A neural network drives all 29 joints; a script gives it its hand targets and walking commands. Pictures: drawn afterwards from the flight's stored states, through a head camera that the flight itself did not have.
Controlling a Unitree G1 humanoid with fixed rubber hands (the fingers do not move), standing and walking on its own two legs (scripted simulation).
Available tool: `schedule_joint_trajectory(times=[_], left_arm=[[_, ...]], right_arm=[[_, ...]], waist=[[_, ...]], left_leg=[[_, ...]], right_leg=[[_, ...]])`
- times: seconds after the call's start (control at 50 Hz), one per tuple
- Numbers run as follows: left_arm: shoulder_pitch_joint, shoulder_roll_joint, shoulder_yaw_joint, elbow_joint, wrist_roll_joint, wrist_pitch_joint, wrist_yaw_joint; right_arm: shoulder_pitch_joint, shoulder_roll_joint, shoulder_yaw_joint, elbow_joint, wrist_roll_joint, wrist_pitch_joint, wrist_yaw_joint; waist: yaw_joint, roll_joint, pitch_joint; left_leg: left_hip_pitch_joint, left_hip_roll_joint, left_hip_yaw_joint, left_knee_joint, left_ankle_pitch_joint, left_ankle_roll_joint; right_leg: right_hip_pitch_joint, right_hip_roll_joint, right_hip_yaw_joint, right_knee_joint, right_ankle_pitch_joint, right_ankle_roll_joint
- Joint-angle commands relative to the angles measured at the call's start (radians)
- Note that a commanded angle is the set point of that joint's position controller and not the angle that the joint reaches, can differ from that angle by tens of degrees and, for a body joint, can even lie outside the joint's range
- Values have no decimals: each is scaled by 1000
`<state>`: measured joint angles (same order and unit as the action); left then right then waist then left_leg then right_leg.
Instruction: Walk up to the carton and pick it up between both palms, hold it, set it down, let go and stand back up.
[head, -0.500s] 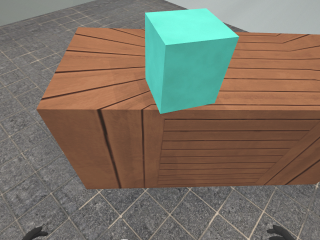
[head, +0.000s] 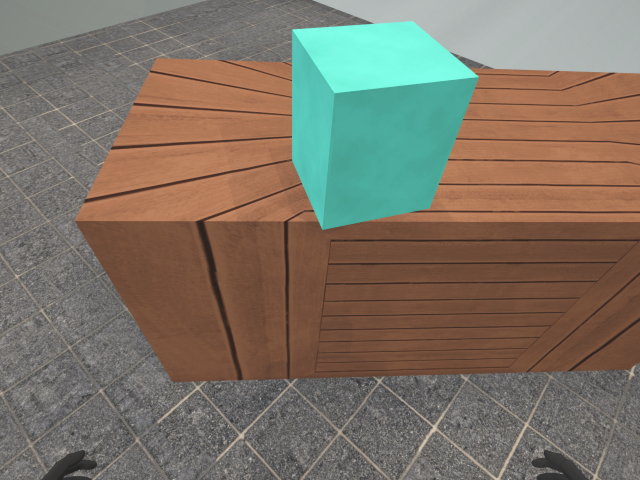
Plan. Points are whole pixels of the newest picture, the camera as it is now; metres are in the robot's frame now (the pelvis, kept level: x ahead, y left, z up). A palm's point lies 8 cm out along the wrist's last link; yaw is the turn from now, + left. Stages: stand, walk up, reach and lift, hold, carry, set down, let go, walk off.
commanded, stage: walk up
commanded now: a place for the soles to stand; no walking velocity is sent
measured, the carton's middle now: (366, 126) +0.65 -0.09 +0.10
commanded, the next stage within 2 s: none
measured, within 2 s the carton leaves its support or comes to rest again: neither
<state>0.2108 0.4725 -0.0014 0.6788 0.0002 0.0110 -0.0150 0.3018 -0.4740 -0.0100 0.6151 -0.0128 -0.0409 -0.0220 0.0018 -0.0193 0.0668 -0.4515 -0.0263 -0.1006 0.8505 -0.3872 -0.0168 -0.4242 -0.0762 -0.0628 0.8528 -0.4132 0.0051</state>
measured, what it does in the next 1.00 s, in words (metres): stands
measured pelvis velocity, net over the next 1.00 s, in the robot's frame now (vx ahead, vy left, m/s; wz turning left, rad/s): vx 0.00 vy -0.02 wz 0.00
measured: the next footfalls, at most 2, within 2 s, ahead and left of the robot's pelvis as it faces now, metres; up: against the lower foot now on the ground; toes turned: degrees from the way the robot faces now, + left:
right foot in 1.74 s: +0.28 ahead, -0.23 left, +0.00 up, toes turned -8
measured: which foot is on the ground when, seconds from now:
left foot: down 0.00-1.00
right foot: down 0.00-1.00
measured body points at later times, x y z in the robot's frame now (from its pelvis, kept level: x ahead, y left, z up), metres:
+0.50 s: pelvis +0.00 -0.01 +0.00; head +0.02 -0.01 +0.45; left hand +0.13 +0.31 -0.08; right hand +0.12 -0.34 -0.07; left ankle +0.04 +0.14 -0.70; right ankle +0.02 -0.14 -0.70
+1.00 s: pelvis +0.00 -0.02 +0.00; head +0.02 -0.01 +0.45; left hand +0.13 +0.30 -0.08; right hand +0.12 -0.34 -0.07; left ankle +0.03 +0.13 -0.70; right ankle +0.02 -0.14 -0.70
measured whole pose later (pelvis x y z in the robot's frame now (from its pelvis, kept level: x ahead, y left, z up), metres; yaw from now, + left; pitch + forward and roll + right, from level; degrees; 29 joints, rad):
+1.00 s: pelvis +0.00 -0.02 +0.00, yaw +0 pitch -1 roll +1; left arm 0.21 0.47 0.00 0.68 0.00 0.01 -0.02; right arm 0.30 -0.47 -0.02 0.62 -0.01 -0.04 -0.02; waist 0.02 -0.02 0.07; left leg -0.44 -0.02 -0.09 0.83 -0.39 0.01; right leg -0.43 -0.06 -0.06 0.85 -0.41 0.00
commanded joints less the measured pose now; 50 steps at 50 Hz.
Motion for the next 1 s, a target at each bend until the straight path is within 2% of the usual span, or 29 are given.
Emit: schedule_joint_trajectory(times=[0.0,0.02,0.06,0.08,0.12,0.14,0.16,0.2,0.22,0.26,0.28,0.34,0.4,0.46,0.48,0.52,0.56,0.6,0.62,0.66,0.68,0.72,0.74,0.76,0.78,0.82,0.88,0.94,0.98], left_arm=[[-64,143,103,-47,-10,2,9],[-44,144,101,-38,-11,7,11],[-35,138,103,-25,-6,-4,9],[0,134,100,-22,1,-15,7],[30,211,121,-12,16,-27,8],[11,241,126,-5,13,-31,8],[-59,230,124,-26,16,-33,5],[-98,238,111,-33,19,-22,3],[-130,211,109,-27,14,-21,3],[-67,142,97,-35,7,0,6],[-57,144,100,-32,2,2,9],[-9,158,112,-12,2,-11,0],[24,219,123,-3,22,-27,6],[-76,233,118,-26,15,-26,4],[-116,210,103,-26,14,-17,6],[-72,183,106,-39,3,-8,7],[-49,156,101,-52,-4,-4,9],[-33,159,103,-29,11,-7,4],[-13,158,107,-16,11,-12,5],[7,224,120,6,24,-38,7],[-9,257,125,-10,20,-35,6],[-76,261,123,-38,23,-28,7],[-93,244,103,-25,25,-20,2],[-73,204,94,-36,22,-13,9],[-43,145,93,-49,12,-3,7],[-62,150,97,-47,-6,3,8],[-25,150,104,-18,4,-25,6],[7,252,122,-6,26,-39,10],[-51,242,112,-14,21,-34,9]], right_arm=[[49,-265,-77,36,-14,-27,-11],[33,-285,-83,22,-11,-30,-15],[-15,-281,-71,23,-15,-28,-21],[-38,-248,-64,16,-19,-24,-20],[-63,-176,-48,-6,3,-16,-10],[-60,-173,-53,-7,11,-15,-15],[28,-166,-61,26,4,-12,-15],[109,-176,-70,49,0,-16,-10],[125,-178,-81,70,-4,-18,-6],[58,-249,-82,37,-22,-31,-8],[53,-283,-86,32,-7,-32,-8],[-41,-254,-75,0,-19,-27,-16],[-33,-176,-61,15,5,-18,-13],[52,-170,-75,32,2,-20,-13],[53,-186,-75,49,0,-27,-11],[58,-211,-73,40,-10,-32,-10],[40,-267,-89,6,-10,-29,-17],[4,-271,-83,11,-7,-23,-21],[-24,-249,-74,7,-8,-18,-16],[-26,-145,-53,11,2,-10,-20],[-21,-171,-64,11,13,-13,-23],[73,-179,-72,47,6,-18,-11],[119,-182,-83,60,-10,-27,-10],[133,-192,-90,70,-21,-30,-11],[82,-224,-91,44,-23,-36,-14],[67,-305,-93,26,-13,-37,-15],[-30,-218,-64,14,-8,-25,-18],[-17,-149,-69,18,6,-11,-16],[56,-165,-69,31,4,-21,-11]], waist=[[9,178,-115],[14,124,-92],[37,112,-64],[42,149,-68],[57,-8,-96],[43,-104,-102],[-10,-81,-84],[-46,-98,-83],[-59,-71,-81],[1,130,-39],[6,121,-32],[40,163,-71],[26,-22,-89],[-23,-125,-80],[-42,-69,-72],[-1,74,-125],[13,86,-123],[16,78,-79],[35,107,-87],[29,-151,-43],[28,-162,-71],[-18,-113,-64],[-54,-163,-85],[-50,-42,-61],[-11,137,-82],[10,91,-38],[43,66,-94],[23,-138,-85],[-20,-94,-117]], left_leg=[[35,208,-391,-279,281,222],[-10,257,-483,-316,224,273],[-62,207,-429,-300,198,227],[-131,169,-325,-270,202,183],[-179,50,-81,-112,139,91],[-137,-14,41,49,114,65],[-71,-8,98,67,-71,57],[65,-9,138,-16,-59,67],[119,-2,115,-65,-33,79],[22,190,-367,-327,51,170],[-9,255,-524,-372,58,245],[-90,177,-344,-298,111,182],[-149,56,-87,-123,99,77],[-8,3,91,-26,55,61],[43,13,73,-76,129,74],[42,117,-180,-207,240,133],[27,198,-376,-264,238,220],[-88,201,-412,-291,73,212],[-155,154,-282,-261,39,159],[-204,-5,9,10,9,68],[-138,-34,79,103,-91,58],[-17,19,141,22,-126,44],[88,7,151,-145,-76,65],[104,-2,51,-190,63,71],[87,170,-286,-306,105,143],[-29,264,-541,-354,165,251],[-148,135,-235,-222,242,147],[-101,-29,78,47,-47,54],[-37,20,136,-85,-53,58]], right_leg=[[-28,40,44,91,-54,-45],[-2,45,77,86,-151,-35],[63,44,85,-31,-106,-62],[176,48,74,-161,-65,-73],[226,-97,202,-268,-9,-119],[163,-195,292,-358,22,-170],[104,-250,325,-350,68,-215],[-8,-208,240,-305,67,-196],[-58,-174,171,-250,29,-161],[-72,26,33,37,-94,-49],[-74,57,73,81,-150,-33],[104,42,77,-82,-55,-60],[187,-105,217,-280,-6,-126],[71,-208,252,-293,18,-197],[22,-162,183,-239,70,-154],[49,-37,62,-32,74,-74],[9,35,63,33,-57,-48],[76,44,91,-61,-107,-73],[152,-4,137,-156,-108,-83],[156,-181,340,-403,-136,-150],[114,-275,391,-431,-70,-223],[56,-274,308,-354,39,-234],[23,-201,181,-237,88,-171],[-21,-123,127,-114,87,-122],[-86,-7,37,43,-1,-50],[-41,41,93,91,-153,-37],[187,-5,121,-164,-3,-80],[144,-263,369,-384,8,-210],[175,-232,250,-267,212,-205]])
